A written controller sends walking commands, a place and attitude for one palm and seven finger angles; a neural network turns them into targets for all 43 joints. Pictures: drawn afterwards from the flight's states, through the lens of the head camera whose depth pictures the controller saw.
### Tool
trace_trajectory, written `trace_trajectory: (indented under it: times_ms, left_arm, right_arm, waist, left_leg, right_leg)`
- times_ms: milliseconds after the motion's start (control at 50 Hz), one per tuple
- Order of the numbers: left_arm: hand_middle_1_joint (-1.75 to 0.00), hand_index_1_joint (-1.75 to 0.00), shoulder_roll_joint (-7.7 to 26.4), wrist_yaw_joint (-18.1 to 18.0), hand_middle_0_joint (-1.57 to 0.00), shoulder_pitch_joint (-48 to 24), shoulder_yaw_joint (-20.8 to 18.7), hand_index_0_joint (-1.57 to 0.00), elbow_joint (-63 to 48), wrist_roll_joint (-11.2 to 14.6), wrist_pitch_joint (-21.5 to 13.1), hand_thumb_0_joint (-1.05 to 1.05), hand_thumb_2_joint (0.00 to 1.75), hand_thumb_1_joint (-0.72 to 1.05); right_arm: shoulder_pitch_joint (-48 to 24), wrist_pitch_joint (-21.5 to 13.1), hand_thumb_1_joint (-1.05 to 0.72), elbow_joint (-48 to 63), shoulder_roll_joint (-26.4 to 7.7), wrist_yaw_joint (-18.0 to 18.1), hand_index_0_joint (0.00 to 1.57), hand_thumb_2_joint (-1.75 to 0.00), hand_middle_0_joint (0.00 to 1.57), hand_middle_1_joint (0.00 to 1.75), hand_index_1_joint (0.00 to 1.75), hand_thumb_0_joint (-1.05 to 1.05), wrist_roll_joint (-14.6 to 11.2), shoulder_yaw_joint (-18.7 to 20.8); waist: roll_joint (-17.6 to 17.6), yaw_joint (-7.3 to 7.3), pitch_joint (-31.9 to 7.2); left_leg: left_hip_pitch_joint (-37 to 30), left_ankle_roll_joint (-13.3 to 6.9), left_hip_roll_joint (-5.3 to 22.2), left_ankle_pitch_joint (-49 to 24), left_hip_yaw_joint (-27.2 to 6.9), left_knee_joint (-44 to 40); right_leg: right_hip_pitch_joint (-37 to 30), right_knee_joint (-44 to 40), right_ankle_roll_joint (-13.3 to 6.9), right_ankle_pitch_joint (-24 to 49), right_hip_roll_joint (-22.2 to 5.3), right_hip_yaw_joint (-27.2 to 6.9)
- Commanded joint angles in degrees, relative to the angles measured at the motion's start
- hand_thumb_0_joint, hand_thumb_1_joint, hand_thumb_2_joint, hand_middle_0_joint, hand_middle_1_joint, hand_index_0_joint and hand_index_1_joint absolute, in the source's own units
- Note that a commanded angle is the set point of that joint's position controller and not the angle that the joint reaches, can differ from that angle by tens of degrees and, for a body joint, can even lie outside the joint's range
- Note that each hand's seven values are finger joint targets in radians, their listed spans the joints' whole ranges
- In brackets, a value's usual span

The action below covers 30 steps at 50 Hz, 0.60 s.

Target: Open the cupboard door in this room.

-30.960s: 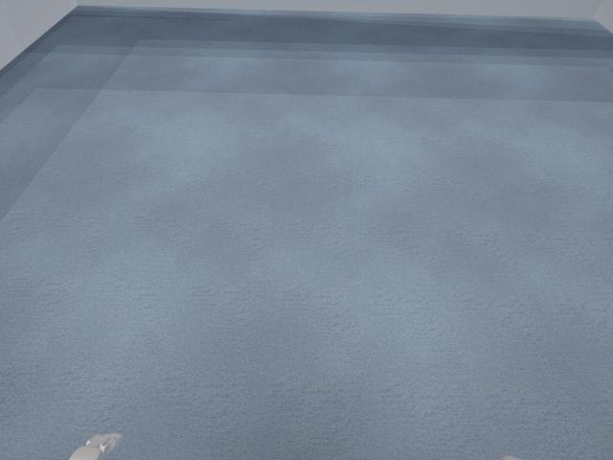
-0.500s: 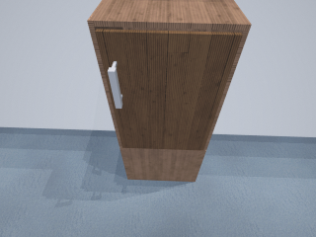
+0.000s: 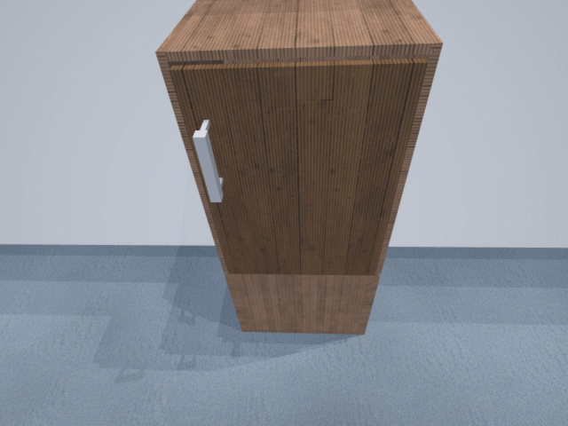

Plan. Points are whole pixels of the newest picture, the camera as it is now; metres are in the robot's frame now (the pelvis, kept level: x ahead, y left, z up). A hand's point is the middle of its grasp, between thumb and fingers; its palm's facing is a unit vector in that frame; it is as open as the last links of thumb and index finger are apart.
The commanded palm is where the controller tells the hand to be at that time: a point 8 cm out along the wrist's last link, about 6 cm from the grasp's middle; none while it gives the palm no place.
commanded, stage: look again from close up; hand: left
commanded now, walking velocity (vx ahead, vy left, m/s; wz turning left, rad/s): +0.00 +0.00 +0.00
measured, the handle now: (211, 162) +0.56 +0.18 +0.08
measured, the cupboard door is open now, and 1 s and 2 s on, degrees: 0 0 0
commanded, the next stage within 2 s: raise the hand with hooked fingers in 0.18 s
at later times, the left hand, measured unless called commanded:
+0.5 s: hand (178, 354) +0.22 +0.17 +0.00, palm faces +0.22 -0.98 -0.03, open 7.7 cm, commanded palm +0.13 +0.22 -0.04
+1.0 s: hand (145, 362) +0.21 +0.21 +0.00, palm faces +0.00 -1.00 -0.06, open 10.4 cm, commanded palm +0.17 +0.27 +0.01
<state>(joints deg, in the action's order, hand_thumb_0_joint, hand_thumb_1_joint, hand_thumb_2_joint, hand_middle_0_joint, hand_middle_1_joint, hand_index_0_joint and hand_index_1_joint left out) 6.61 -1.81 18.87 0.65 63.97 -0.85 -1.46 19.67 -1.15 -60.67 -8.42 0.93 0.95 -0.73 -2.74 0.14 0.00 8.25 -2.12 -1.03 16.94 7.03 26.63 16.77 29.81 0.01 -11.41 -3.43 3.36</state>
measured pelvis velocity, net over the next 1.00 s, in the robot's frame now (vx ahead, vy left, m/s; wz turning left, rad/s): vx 0.00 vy -0.01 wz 0.05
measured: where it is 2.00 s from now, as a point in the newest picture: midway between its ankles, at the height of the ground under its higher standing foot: outside the picture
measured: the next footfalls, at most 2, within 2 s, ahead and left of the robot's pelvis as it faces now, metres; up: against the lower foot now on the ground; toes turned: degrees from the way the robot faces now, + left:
none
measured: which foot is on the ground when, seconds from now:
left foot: down 0.00-1.00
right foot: down 0.00-1.00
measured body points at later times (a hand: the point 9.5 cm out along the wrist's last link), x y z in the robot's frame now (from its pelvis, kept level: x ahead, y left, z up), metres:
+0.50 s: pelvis +0.01 -0.02 -0.02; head +0.03 -0.04 +0.43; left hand +0.20 +0.22 +0.00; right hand +0.14 -0.28 -0.11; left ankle -0.02 +0.09 -0.74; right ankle +0.05 -0.12 -0.74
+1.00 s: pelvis +0.00 -0.01 -0.06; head +0.06 +0.00 +0.39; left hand +0.20 +0.27 +0.01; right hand +0.19 -0.20 -0.14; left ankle -0.02 +0.09 -0.74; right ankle +0.05 -0.12 -0.74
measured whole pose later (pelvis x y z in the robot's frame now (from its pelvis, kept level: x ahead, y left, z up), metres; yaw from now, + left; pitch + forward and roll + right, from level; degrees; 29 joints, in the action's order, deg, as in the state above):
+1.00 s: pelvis +0.00 -0.01 -0.06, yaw +3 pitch +11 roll -2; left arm 16.1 23.6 19.8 -15.2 0.8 18.8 -18.1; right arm 13.0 -12.4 -32.0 -10.0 1.7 -1.9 -2.8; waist -1.6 0.9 -4.6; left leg 38.4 -0.9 1.5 30.8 0.4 58.3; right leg 42.4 54.1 -1.3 -22.5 -2.8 7.9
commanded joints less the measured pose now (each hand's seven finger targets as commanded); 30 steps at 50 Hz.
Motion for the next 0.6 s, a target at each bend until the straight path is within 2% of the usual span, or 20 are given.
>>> trace_trajectory:
  times_ms: [0, 200, 240, 260, 280, 300, 320, 340, 360, 380, 400, 420, 440, 460, 480, 500, 520, 540, 560, 580]
  left_arm:
    - [-0.30, -0.30, 6.24, -0.25, -0.20, 1.55, -1.01, -0.20, -2.25, 0.04, -0.70, 0.00, 0.90, 0.90]
    - [-0.30, -0.30, 9.01, -0.05, -0.20, -1.51, -1.72, -0.20, -2.65, 0.26, -0.95, 0.00, 0.90, 0.90]
    - [-0.30, -0.30, 9.21, -0.05, -0.20, -2.01, -1.80, -0.20, -2.66, 0.23, -0.89, 0.00, 0.90, 0.90]
    - [-0.30, -0.30, 9.16, -2.30, -0.20, 3.72, -1.60, -0.20, -0.25, 0.12, -0.61, 0.00, 0.90, 0.90]
    - [-0.32, -0.32, 21.93, -0.90, -0.20, -42.98, -9.55, -0.20, -86.50, 11.88, -14.00, 0.00, 0.89, 0.88]
    - [-0.33, -0.33, 18.96, -3.12, -0.20, -14.51, -9.21, -0.20, -72.79, 7.62, -11.38, 0.00, 0.88, 0.85]
    - [-0.34, -0.34, 7.75, -4.54, -0.21, 1.30, -4.52, -0.21, -63.58, 10.11, -4.87, 0.00, 0.87, 0.83]
    - [-0.36, -0.36, 5.28, -3.80, -0.21, -0.81, -4.08, -0.21, -61.09, 11.38, -5.02, 0.00, 0.86, 0.81]
    - [-0.37, -0.37, 8.49, -2.56, -0.21, -5.37, -7.50, -0.21, -61.77, 12.28, -8.50, 0.00, 0.85, 0.78]
    - [-0.39, -0.39, 9.67, -0.45, -0.21, -1.38, -10.95, -0.21, -58.22, 12.43, -12.36, 0.00, 0.84, 0.76]
    - [-0.40, -0.40, 7.30, 2.30, -0.21, 7.10, -11.68, -0.21, -53.69, 13.32, -16.32, 0.00, 0.83, 0.74]
    - [-0.42, -0.42, 7.08, 5.69, -0.21, 14.18, -13.33, -0.21, -50.24, 13.85, -20.35, 0.00, 0.82, 0.71]
    - [-0.43, -0.43, 5.43, 9.27, -0.22, 17.53, -12.77, -0.22, -50.80, 14.63, -24.92, 0.00, 0.81, 0.69]
    - [-0.45, -0.45, 5.82, 12.83, -0.22, 18.22, -13.63, -0.22, -50.77, 15.32, -29.59, 0.00, 0.80, 0.67]
    - [-0.47, -0.47, 5.79, 16.58, -0.22, 18.15, -13.27, -0.22, -51.40, 15.60, -34.00, 0.00, 0.79, 0.64]
    - [-0.48, -0.48, 7.52, 20.28, -0.22, 17.36, -13.89, -0.22, -52.05, 15.73, -37.58, 0.00, 0.78, 0.62]
    - [-0.50, -0.50, 10.69, 23.27, -0.22, 17.48, -17.17, -0.22, -49.64, 16.15, -38.29, 0.00, 0.77, 0.60]
    - [-0.51, -0.51, 10.84, 25.41, -0.22, 15.78, -17.05, -0.22, -53.23, 17.59, -37.60, 0.00, 0.76, 0.57]
    - [-0.53, -0.53, 11.88, 26.70, -0.22, 13.45, -18.23, -0.22, -56.87, 19.44, -35.96, 0.00, 0.75, 0.55]
    - [-0.54, -0.54, 12.55, 27.18, -0.23, 10.97, -18.98, -0.23, -60.48, 20.90, -34.18, 0.00, 0.74, 0.53]
  right_arm:
    - [3.33, -1.20, -0.90, 1.29, -5.47, 0.42, 0.20, -0.90, 0.20, 0.30, 0.30, 0.00, 0.06, 0.95]
    - [1.57, -1.40, -0.90, -0.50, -6.77, 0.59, 0.20, -0.90, 0.20, 0.30, 0.30, 0.00, 0.10, 0.97]
    - [1.23, -1.40, -0.90, -0.91, -6.72, 0.62, 0.20, -0.90, 0.20, 0.30, 0.30, 0.00, 0.05, 0.98]
    - [-4.12, -1.14, -0.90, 2.19, -8.08, 0.14, 0.20, -0.90, 0.20, 0.30, 0.30, 0.00, -0.65, 1.68]
    - [-6.57, -10.08, -0.90, 23.41, -17.11, 2.79, 0.20, -0.90, 0.20, 0.30, 0.30, 0.00, -3.94, 2.99]
    - [-10.86, -15.00, -0.90, 20.77, -13.08, 4.90, 0.20, -0.90, 0.20, 0.30, 0.30, 0.00, -3.08, 1.97]
    - [-10.63, -16.62, -0.90, 20.55, -10.39, 4.45, 0.20, -0.90, 0.20, 0.30, 0.30, 0.00, -3.78, 2.22]
    - [-8.65, -17.28, -0.90, 19.08, -11.29, 4.14, 0.20, -0.90, 0.20, 0.30, 0.30, 0.00, -3.86, 2.07]
    - [-9.53, -18.13, -0.90, 22.12, -12.97, 3.72, 0.20, -0.90, 0.20, 0.30, 0.30, 0.00, -3.38, 3.41]
    - [-8.48, -18.63, -0.90, 23.09, -13.48, 3.27, 0.20, -0.90, 0.20, 0.30, 0.30, 0.00, -2.47, 4.68]
    - [-9.49, -19.08, -0.90, 25.08, -12.89, 2.58, 0.20, -0.90, 0.20, 0.30, 0.30, 0.00, -1.88, 5.20]
    - [-9.93, -19.45, -0.90, 27.15, -12.78, 1.36, 0.20, -0.90, 0.20, 0.30, 0.30, 0.00, -2.02, 5.68]
    - [-10.44, -19.35, -0.90, 28.99, -12.05, 0.17, 0.20, -0.90, 0.20, 0.30, 0.30, 0.00, -1.71, 5.70]
    - [-11.77, -19.08, -0.90, 30.30, -12.27, -0.59, 0.20, -0.90, 0.20, 0.30, 0.30, 0.00, -1.61, 6.37]
    - [-12.61, -18.97, -0.90, 31.79, -12.61, -1.38, 0.20, -0.90, 0.20, 0.30, 0.30, 0.00, -1.51, 6.79]
    - [-13.57, -18.99, -0.90, 33.51, -13.01, -2.01, 0.20, -0.90, 0.20, 0.30, 0.30, 0.00, -1.61, 7.09]
    - [-12.65, -18.39, -0.90, 34.25, -13.47, -2.40, 0.20, -0.90, 0.20, 0.30, 0.30, 0.00, -2.10, 7.37]
    - [-13.61, -17.87, -0.90, 36.26, -13.96, -2.16, 0.20, -0.90, 0.20, 0.30, 0.30, 0.00, -2.58, 7.24]
    - [-14.18, -17.40, -0.90, 38.16, -13.77, -1.67, 0.20, -0.90, 0.20, 0.30, 0.30, 0.00, -3.08, 7.08]
    - [-14.05, -16.99, -0.90, 39.82, -13.85, -1.04, 0.20, -0.90, 0.20, 0.30, 0.30, 0.00, -3.41, 6.80]
  waist:
    - [5.50, -0.36, 6.87]
    - [4.38, -0.23, 3.87]
    - [2.93, -0.06, 3.65]
    - [10.82, 2.07, 3.91]
    - [-1.53, -4.38, -23.94]
    - [-9.89, 1.10, -22.39]
    - [-10.44, 0.20, -11.28]
    - [-0.36, -1.89, -2.33]
    - [6.64, -3.22, 3.82]
    - [11.71, -2.19, 1.73]
    - [15.16, 0.06, 1.22]
    - [10.47, 2.65, -0.71]
    - [11.44, 3.55, -4.03]
    - [12.82, 3.79, -5.11]
    - [12.38, 3.56, -6.50]
    - [10.86, 2.92, -7.74]
    - [9.89, 3.41, -8.85]
    - [9.83, 3.47, -11.52]
    - [8.27, 3.41, -13.89]
    - [7.40, 2.99, -15.31]
  left_leg:
    - [7.93, -0.24, 6.77, 2.19, -8.19, -9.75]
    - [4.63, 0.21, 6.94, -3.88, -6.83, -8.71]
    - [4.74, 0.29, 7.08, -4.61, -6.79, -8.82]
    - [7.51, 1.59, 9.67, -7.73, -4.08, 0.45]
    - [-3.10, 0.82, 1.05, -12.07, -6.64, -4.78]
    - [-2.84, 0.75, 1.04, -15.13, -4.99, -4.77]
    - [3.35, 3.22, 1.52, -10.17, -6.06, -5.18]
    - [7.27, 2.41, 1.24, -5.25, -6.74, -4.09]
    - [11.47, 1.47, 1.07, -1.04, -7.95, -1.55]
    - [14.27, 1.30, 0.79, 1.01, -7.06, 1.15]
    - [18.56, 1.52, 0.52, 2.13, -6.74, 4.08]
    - [20.94, 2.27, -0.15, 0.53, -5.76, 6.92]
    - [23.49, 2.70, -0.66, -0.68, -4.94, 10.00]
    - [27.23, 2.97, -0.76, -1.07, -4.51, 13.57]
    - [29.90, 2.98, -0.96, -1.28, -4.42, 16.95]
    - [32.28, 2.87, -1.29, -0.85, -4.24, 20.47]
    - [34.20, 2.64, -1.41, -0.78, -4.40, 22.81]
    - [35.35, 2.12, -1.77, -0.60, -3.90, 24.13]
    - [36.08, 1.86, -2.36, 1.12, -3.30, 25.02]
    - [36.23, 1.59, -2.33, 1.14, -3.73, 25.40]
  right_leg:
    - [-1.50, -6.50, -2.42, -2.85, -2.52, -6.68]
    - [-5.16, -7.03, -3.02, 3.47, -3.51, -7.05]
    - [-6.16, -6.92, -3.02, 4.91, -3.56, -6.82]
    - [-6.45, -3.69, -1.61, 22.70, -5.66, -6.32]
    - [-12.83, -2.52, -1.83, 14.31, -0.37, -5.66]
    - [-12.65, -0.63, -3.73, 5.73, 1.78, -4.44]
    - [-7.02, -2.00, -2.85, 0.39, 1.38, -1.49]
    - [-2.31, -3.64, -1.38, -1.43, 1.44, 0.13]
    - [3.11, -4.25, -0.66, -6.47, 1.34, 0.25]
    - [5.40, -3.48, -0.31, -11.38, 1.36, 0.51]
    - [6.89, -1.00, -0.36, -14.32, 1.49, 0.65]
    - [6.19, 2.11, -1.21, -12.97, 1.08, -0.35]
    - [6.20, 6.08, -1.46, -10.47, 1.10, -0.55]
    - [7.28, 9.42, -1.58, -8.15, 1.20, -1.41]
    - [8.69, 12.35, -1.73, -5.56, 0.99, -2.13]
    - [9.38, 13.92, -1.63, -3.66, 0.24, -4.57]
    - [9.38, 15.12, -1.92, -2.83, -0.72, -7.09]
    - [9.28, 15.55, -1.58, -2.80, -0.94, -8.24]
    - [8.66, 14.56, -1.03, -5.75, -1.40, -10.13]
    - [8.39, 14.14, -0.79, -6.89, -1.23, -10.53]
